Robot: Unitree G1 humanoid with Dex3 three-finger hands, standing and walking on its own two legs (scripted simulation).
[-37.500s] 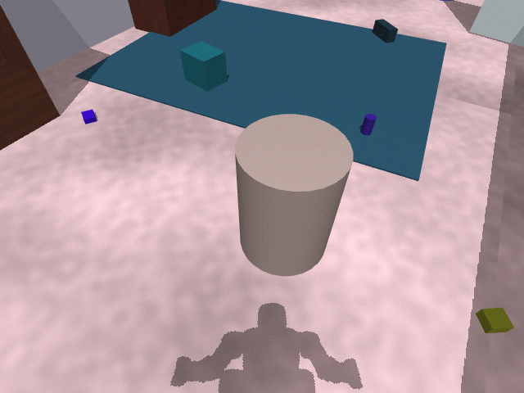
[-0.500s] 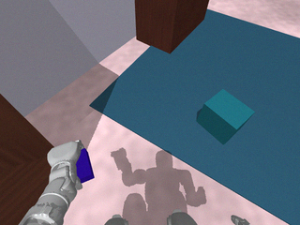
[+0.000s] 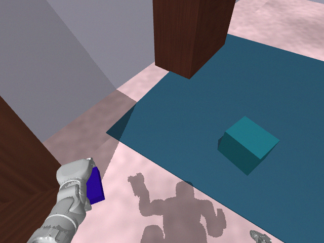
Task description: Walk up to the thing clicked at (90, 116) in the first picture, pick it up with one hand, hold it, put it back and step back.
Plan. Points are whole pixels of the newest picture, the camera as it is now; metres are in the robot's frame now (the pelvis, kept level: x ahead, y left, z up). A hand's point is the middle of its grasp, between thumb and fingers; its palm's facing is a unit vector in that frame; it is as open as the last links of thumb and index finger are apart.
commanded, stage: hold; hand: left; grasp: from above
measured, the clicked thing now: (88, 186) +0.32 +0.21 -0.10
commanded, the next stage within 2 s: crouch in 1.72 s
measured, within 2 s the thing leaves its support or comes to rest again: neither
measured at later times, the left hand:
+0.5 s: hand (81, 188) +0.29 +0.21 -0.05, palm faces -0.41 -0.14 -0.90, open 12.3 cm
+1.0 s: hand (78, 189) +0.28 +0.21 -0.03, palm faces -0.41 -0.14 -0.90, open 12.3 cm
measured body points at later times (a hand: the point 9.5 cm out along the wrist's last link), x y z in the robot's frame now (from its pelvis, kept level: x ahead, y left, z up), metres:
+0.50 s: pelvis -0.01 +0.00 +0.01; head +0.01 -0.02 +0.46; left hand +0.31 +0.22 +0.01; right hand +0.11 -0.26 -0.11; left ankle -0.01 +0.12 -0.72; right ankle +0.00 -0.14 -0.72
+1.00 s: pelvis -0.01 -0.01 +0.02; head +0.00 -0.03 +0.47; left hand +0.30 +0.22 +0.03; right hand +0.13 -0.25 -0.10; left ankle -0.01 +0.12 -0.72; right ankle +0.00 -0.14 -0.72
